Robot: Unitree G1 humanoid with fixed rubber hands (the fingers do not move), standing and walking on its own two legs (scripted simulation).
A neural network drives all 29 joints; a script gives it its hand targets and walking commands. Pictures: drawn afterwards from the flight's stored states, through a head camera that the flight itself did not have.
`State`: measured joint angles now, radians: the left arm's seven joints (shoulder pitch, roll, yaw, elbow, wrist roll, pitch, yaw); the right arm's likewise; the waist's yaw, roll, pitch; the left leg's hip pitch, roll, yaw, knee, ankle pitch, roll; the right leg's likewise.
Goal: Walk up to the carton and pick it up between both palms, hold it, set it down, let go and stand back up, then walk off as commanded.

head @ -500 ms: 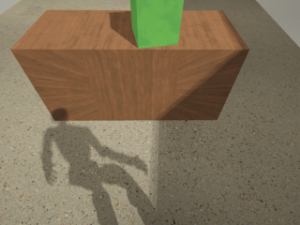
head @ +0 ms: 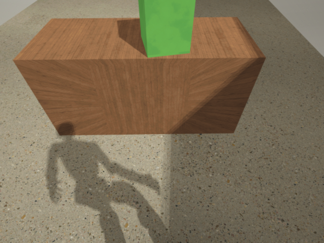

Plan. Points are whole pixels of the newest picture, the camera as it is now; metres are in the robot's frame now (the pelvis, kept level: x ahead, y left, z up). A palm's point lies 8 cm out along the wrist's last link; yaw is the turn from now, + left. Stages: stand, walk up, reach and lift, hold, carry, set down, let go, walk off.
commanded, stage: stand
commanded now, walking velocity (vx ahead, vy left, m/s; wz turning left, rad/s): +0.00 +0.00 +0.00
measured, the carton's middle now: (164, 17) +1.22 -0.01 +0.06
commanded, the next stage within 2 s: none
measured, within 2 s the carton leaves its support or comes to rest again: neither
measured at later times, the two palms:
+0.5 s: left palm out of the picture +0.05 +0.31 -0.11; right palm out of the picture +0.07 -0.32 -0.10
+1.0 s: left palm out of the picture +0.04 +0.31 -0.11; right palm out of the picture +0.06 -0.32 -0.10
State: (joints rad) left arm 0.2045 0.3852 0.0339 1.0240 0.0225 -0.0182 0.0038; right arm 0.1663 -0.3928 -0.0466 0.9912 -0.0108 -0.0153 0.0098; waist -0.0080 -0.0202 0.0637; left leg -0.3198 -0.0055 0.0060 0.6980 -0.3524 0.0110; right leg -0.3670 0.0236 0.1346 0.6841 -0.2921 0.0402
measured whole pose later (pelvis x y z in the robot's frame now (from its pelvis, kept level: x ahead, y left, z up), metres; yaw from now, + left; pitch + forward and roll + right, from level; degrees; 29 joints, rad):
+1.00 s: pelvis -0.01 +0.00 +0.00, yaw +0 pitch -1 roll +0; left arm 0.20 0.39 0.03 1.06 0.02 -0.02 0.00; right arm 0.17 -0.39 -0.04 1.01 -0.01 -0.01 0.01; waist -0.01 -0.02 0.05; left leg -0.32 0.00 0.01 0.67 -0.33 0.01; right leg -0.37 0.02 0.13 0.66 -0.27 0.04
